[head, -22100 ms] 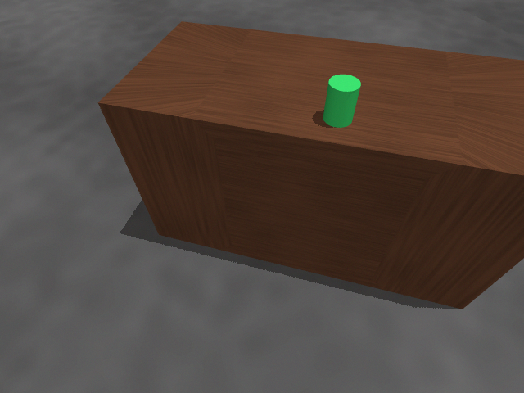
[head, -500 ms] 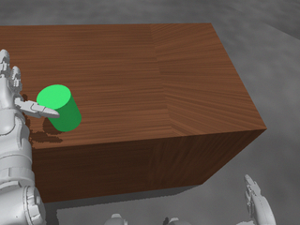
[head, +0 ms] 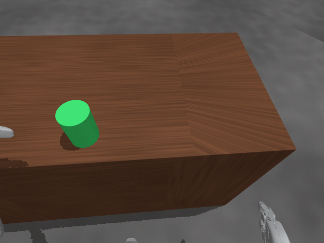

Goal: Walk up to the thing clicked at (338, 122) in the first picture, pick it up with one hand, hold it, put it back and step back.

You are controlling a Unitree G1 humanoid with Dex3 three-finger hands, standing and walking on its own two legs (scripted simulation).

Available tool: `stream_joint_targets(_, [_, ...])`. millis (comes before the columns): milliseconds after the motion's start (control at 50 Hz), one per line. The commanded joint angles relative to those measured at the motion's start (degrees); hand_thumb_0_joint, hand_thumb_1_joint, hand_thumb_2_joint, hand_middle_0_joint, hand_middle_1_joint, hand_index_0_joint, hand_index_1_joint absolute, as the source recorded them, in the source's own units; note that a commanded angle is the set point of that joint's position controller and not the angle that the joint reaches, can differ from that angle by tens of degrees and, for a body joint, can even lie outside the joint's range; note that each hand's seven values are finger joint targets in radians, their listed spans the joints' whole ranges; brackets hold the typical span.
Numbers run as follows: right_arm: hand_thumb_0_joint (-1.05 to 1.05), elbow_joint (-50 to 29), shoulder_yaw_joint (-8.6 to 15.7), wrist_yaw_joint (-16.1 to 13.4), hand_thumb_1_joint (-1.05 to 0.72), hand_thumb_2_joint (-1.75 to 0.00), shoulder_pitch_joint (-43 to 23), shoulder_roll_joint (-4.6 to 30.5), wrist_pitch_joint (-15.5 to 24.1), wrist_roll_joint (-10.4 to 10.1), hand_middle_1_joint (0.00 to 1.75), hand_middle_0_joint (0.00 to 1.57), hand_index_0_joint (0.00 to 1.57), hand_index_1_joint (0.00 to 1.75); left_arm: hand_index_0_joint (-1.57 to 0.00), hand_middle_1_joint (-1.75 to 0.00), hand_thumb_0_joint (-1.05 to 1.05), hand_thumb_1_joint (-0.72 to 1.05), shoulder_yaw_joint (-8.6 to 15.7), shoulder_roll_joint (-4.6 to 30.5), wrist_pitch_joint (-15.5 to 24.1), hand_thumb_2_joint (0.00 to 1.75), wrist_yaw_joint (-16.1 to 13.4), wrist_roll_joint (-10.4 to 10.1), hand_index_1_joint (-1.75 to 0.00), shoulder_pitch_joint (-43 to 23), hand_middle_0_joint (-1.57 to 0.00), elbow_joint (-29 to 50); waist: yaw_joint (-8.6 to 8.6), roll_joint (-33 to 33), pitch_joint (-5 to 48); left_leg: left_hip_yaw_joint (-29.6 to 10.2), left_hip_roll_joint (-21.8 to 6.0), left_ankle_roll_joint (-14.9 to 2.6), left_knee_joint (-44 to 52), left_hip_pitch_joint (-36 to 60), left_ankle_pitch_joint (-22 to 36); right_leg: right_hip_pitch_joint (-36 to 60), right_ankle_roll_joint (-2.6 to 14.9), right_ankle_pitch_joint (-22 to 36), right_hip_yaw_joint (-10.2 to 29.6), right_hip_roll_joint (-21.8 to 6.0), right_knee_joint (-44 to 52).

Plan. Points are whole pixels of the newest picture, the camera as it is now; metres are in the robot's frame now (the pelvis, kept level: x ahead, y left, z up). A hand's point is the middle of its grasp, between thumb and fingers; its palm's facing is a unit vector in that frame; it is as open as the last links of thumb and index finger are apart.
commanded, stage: sink last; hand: left
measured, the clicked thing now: (79, 124) +0.41 +0.23 +0.01
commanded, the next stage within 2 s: home in 0.94 s
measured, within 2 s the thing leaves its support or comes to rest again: neither
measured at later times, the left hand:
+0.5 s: hand (20, 191) +0.21 +0.25 +0.11, palm faces +0.35 -0.86 -0.38, open 17.4 cm
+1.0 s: hand (13, 235) +0.15 +0.25 +0.09, palm faces +0.38 -0.81 -0.45, open 17.5 cm
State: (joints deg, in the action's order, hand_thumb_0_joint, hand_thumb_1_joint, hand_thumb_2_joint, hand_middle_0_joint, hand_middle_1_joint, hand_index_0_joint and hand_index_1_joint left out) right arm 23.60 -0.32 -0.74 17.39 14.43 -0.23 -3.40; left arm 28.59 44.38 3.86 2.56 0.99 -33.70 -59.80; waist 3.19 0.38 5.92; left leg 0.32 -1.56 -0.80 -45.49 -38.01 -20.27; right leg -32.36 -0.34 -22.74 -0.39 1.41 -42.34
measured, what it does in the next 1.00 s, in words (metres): stands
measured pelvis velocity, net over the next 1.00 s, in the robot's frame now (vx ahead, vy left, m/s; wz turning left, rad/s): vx -0.02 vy -0.04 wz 0.04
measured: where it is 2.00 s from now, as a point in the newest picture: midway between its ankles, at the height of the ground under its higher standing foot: outside the picture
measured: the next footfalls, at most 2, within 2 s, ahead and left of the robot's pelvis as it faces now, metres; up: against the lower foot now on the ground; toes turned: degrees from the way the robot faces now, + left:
none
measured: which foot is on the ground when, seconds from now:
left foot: down 0.00-1.00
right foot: down 0.00-1.00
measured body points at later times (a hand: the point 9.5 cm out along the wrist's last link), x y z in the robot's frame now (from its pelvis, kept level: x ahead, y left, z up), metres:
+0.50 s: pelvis +0.01 -0.01 +0.01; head +0.02 -0.02 +0.46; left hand +0.19 +0.30 +0.13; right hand +0.17 -0.27 -0.06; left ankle +0.02 +0.11 -0.71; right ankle -0.03 -0.13 -0.71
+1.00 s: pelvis -0.02 -0.04 +0.01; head -0.01 -0.06 +0.46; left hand +0.13 +0.29 +0.12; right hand +0.14 -0.29 -0.07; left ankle +0.02 +0.11 -0.71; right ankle -0.03 -0.13 -0.71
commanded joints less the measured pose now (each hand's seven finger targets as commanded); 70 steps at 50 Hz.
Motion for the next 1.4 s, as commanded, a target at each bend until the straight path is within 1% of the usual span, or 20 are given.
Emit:
stream_joint_targets(0, [0.0, -5.9, 3.92, -0.51, 0.51, -0.07, 0.74, 7.8, 3.86, 0.02, 0.05, 0.05, 0.05, 0.05, -0.07, -0.02, 0.0, -0.6, -0.75, 14.06, 2.6, 0.01, -2.93, -0.6, -0.03, -10.06, -0.07, 16.94, -2.05, 12.35, 19.53, -1.57, -1.11, 1.39, 6.29, 25.21, 23.24, 0.99, 2.03, 14.77, -2.34, 0.82, 5.32])
stream_joint_targets(80, [0.0, -5.71, 6.98, -1.0, 0.5, -0.06, 2.14, 10.8, 4.35, -0.16, 0.05, 0.06, 0.05, 0.05, -0.07, -0.03, 0.0, -0.58, -1.13, 11.15, 2.05, 0.0, -4.33, -2.13, -0.03, -0.42, -0.08, 31.45, -3.17, 12.3, 18.28, -1.96, -1.71, 1.89, 7.45, 26.54, 25.94, 2.91, 2.3, 15.48, -2.96, 0.77, 6.07])
stream_joint_targets(140, [0.0, -6.85, 6.94, -1.34, 0.5, -0.06, 1.67, 9.75, 4.61, -0.52, 0.05, 0.06, 0.05, 0.05, -0.07, -0.03, 0.0, -0.58, -1.97, 4.82, 1.54, 0.01, -5.21, -4.05, -0.03, 14.08, -0.07, 43.0, -4.17, 8.6, 16.03, -1.4, -1.31, 1.33, 7.72, 25.84, 28.24, 6.43, 1.94, 18.93, -3.05, 0.59, 6.42])
stream_joint_targets(180, [0.0, -6.18, 4.64, -1.48, 0.52, -0.06, 0.91, 7.41, 4.2, -0.54, 0.05, 0.06, 0.05, 0.05, -0.07, -0.02, 0.0, -0.56, -3.15, 1.39, 1.13, 0.0, -5.93, -4.89, -0.02, 19.64, -0.07, 54.09, -5.38, 8.17, 10.93, -1.02, -0.82, 1.08, 9.43, 22.15, 22.8, 8.13, 2.03, 16.71, -2.83, 0.35, 7.24])
stream_joint_targets(260, [0.0, -8.93, 10.62, -2.99, 0.53, -0.05, -0.03, 11.84, 3.75, -0.5, 0.05, 0.06, 0.05, 0.05, -0.06, -0.04, 0.0, -0.54, 0.73, 0.97, 1.78, 0.0, -7.79, -6.02, -0.03, 30.28, -0.06, 73.73, -5.22, 9.46, 12.6, -0.57, -0.52, 1.25, 10.56, 24.29, 21.8, 11.06, 1.96, 17.33, -2.31, 0.06, 7.3])
stream_joint_targets(300, [0.0, -7.52, 8.64, -3.32, 0.53, -0.06, 1.15, 8.34, 3.46, -0.25, 0.05, 0.06, 0.05, 0.05, -0.07, -0.04, 0.0, -0.53, -1.96, -5.22, 1.43, 0.0, -8.02, -6.13, -0.03, 40.21, -0.06, 73.8, -5.12, 6.62, 8.17, -0.16, -0.22, 0.75, 10.19, 23.16, 22.56, 11.25, 1.44, 18.64, -2.29, 0.05, 7.69])
stream_joint_targets(420, [0.0, -9.29, 9.08, -3.89, 0.53, -0.05, 0.36, 6.46, 3.76, 0.36, 0.05, 0.06, 0.05, 0.05, -0.07, -0.05, 0.0, -0.53, -7.58, -13.82, 2.17, 0.01, -7.42, -6.08, -0.04, 52.64, -0.06, 85.74, -4.41, 2.63, 4.08, 0.62, 0.61, -0.09, 10.84, 21.76, 16.0, 10.89, 0.62, 15.71, -2.06, -0.64, 8.36])
stream_joint_targets(460, [0.0, -10.68, 11.76, -4.21, 0.53, -0.05, 0.33, 8.88, 3.97, 0.59, 0.05, 0.06, 0.05, 0.05, -0.07, -0.05, 0.0, -0.53, -5.41, -12.68, 2.81, 0.0, -7.39, -6.17, -0.04, 56.17, -0.06, 89.2, -4.87, 2.19, 4.25, 0.53, 0.74, -0.08, 11.26, 21.76, 14.86, 11.22, 0.77, 14.43, -2.25, -0.72, 8.54])
stream_joint_targets(500, [0.0, -11.32, 9.37, -3.87, 0.54, -0.05, 1.07, 5.66, 4.09, 0.46, 0.05, 0.06, 0.05, 0.05, -0.06, -0.05, 0.0, -0.52, -7.9, -15.4, 3.77, 0.01, -6.47, -6.2, -0.04, 59.3, -0.05, 91.98, -5.19, 0.01, 1.54, 1.25, 1.22, -0.42, 11.1, 21.03, 13.13, 10.19, 0.33, 13.55, -2.16, -1.14, 9.39])
stream_joint_targets(540, [0.0, -10.09, 12.48, -4.01, 0.52, -0.05, 2.74, 7.47, 4.15, 0.3, 0.05, 0.06, 0.05, 0.05, -0.07, -0.06, 0.0, -0.52, -6.39, -15.38, 3.93, 0.0, -6.05, -6.67, -0.05, 63.7, -0.06, 90.61, -5.02, 0.07, -0.63, 1.56, 1.56, -0.55, 10.99, 19.94, 11.67, 9.3, 0.1, 12.65, -2.08, -1.48, 9.71])
stream_joint_targets(640, [0.0, -12.28, 9.27, -3.62, 0.52, -0.05, 1.35, 4.29, 4.68, 0.46, 0.05, 0.06, 0.05, 0.05, -0.07, -0.06, 0.0, -0.54, -6.52, -16.31, 5.9, 0.01, -5.27, -6.52, -0.05, 61.34, -0.06, 89.68, -5.15, -1.69, -3.3, 1.76, 2.08, -0.87, 11.29, 18.59, 6.54, 7.78, -0.31, 7.22, -0.98, -2.42, 11.34])
stream_joint_targets(760, [0.0, -9.26, 8.99, -3.66, 0.5, -0.06, 0.7, 3.65, 6.02, 1.15, 0.05, 0.06, 0.05, 0.05, -0.07, -0.06, 0.0, -0.56, -4.27, -14.14, 7.98, 0.02, -4.81, -6.13, -0.05, 59.87, -0.07, 87.49, -5.8, -1.0, -3.18, 1.52, 2.65, -0.78, 10.28, 18.0, 4.83, 7.19, -0.93, 4.02, 1.99, -4.03, 12.51])
stream_joint_targets(800, [0.0, -10.49, 11.65, -3.98, 0.49, -0.06, -0.3, 7.01, 6.54, 1.41, 0.05, 0.06, 0.05, 0.05, -0.07, -0.06, 0.0, -0.57, -2.65, -13.41, 8.13, 0.02, -4.99, -6.02, -0.06, 62.29, -0.07, 82.16, -5.64, -2.46, -2.56, 1.35, 2.48, -0.85, 10.48, 18.56, 5.31, 8.11, -0.99, 4.22, 1.73, -3.92, 12.65])
stream_joint_targets(840, [0.0, -8.41, 8.91, -3.72, 0.47, -0.07, 0.17, 3.98, 6.74, 1.47, 0.05, 0.06, 0.05, 0.05, -0.08, -0.06, 0.0, -0.59, -2.66, -13.56, 9.02, 0.03, -5.03, -5.81, -0.06, 61.05, -0.08, 82.05, -6.17, -1.46, -2.02, 1.27, 2.38, -0.76, 10.64, 18.86, 6.05, 8.56, -0.9, 5.25, 1.77, -3.95, 12.36])
stream_joint_targets(900, [0.0, -7.6, 9.79, -3.93, 0.47, -0.07, -1.48, 5.46, 7.03, 1.46, 0.05, 0.06, 0.05, 0.05, -0.08, -0.06, 0.0, -0.61, -1.22, -12.59, 9.27, 0.03, -5.1, -6.02, -0.07, 60.19, -0.08, 76.5, -6.32, -2.5, -3.16, 1.06, 2.45, -0.86, 10.77, 17.87, 5.2, 8.05, -1.06, 3.7, 2.6, -4.28, 13.08])
stream_joint_targets(980, [0.0, -7.55, 9.53, -4.08, 0.46, -0.07, -2.73, 6.04, 7.74, 1.49, 0.05, 0.06, 0.05, 0.05, -0.08, -0.07, 0.0, -0.61, -4.34, -15.32, 10.07, 0.05, -5.0, -5.81, -0.07, 60.08, -0.08, 70.51, -5.66, -3.73, -3.95, 1.02, 2.2, -0.91, 11.51, 18.18, 3.93, 7.25, -1.08, 1.28, 2.68, -4.18, 13.48])
stream_joint_targets(1040, [0.0, -7.73, 7.72, -4.21, 0.36, -0.16, -2.41, 4.79, 8.3, 1.5, 0.13, 0.12, 0.12, 0.13, -0.06, -0.07, 0.0, -0.53, -2.24, -11.1, 11.6, 0.11, -5.75, -5.5, -0.07, 54.49, -0.06, 78.86, -6.6, 0.92, 1.08, 1.24, 2.49, -0.75, 11.97, 20.52, 6.91, 9.67, -0.62, 5.33, 2.16, -4.06, 12.66])
stream_joint_targets(1180, [0.0, -8.53, 0.98, -3.79, -0.2, -0.55, -5.25, -0.23, 8.62, 1.58, 0.2, 0.14, 0.14, 0.2, -0.06, -0.07, 0.0, -0.51, -9.9, -18.47, 10.9, 0.09, -5.8, -4.64, -0.06, 59.01, -0.05, 69.29, -6.35, 0.14, -1.49, 1.66, 2.29, -0.91, 12.97, 20.1, 8.54, 10.8, -0.17, 8.42, -0.49, -2.91, 11.86])
stream_joint_targets(1340, [0.0, -5.72, 6.54, -3.83, -0.8, -0.87, -0.38, 5.99, 8.3, 1.99, 0.29, 0.19, 0.19, 0.29, -0.05, -0.06, 0.0, -0.52, -17.99, -23.49, 8.13, 0.08, -4.84, -3.81, -0.06, 57.32, -0.05, 60.79, -2.68, -0.96, -1.48, 0.87, 1.44, -0.37, 13.38, 22.88, 9.94, 7.6, 0.51, 10.04, -1.99, -1.36, 10.53])
stream_joint_targets(1380, [0.0, -6.69, 4.94, -3.73, -0.89, -0.9, -1.18, 4.51, 8.1, 2.06, 0.3, 0.2, 0.2, 0.3, -0.05, -0.06, 0.0, -0.53, -19.77, -24.34, 7.32, 0.07, -4.86, -3.42, -0.06, 55.61, -0.05, 58.87, -2.67, -2.0, 1.05, 0.74, 1.45, -0.44, 12.16, 23.1, 13.27, 8.27, 0.47, 13.37, -1.98, -1.45, 9.56])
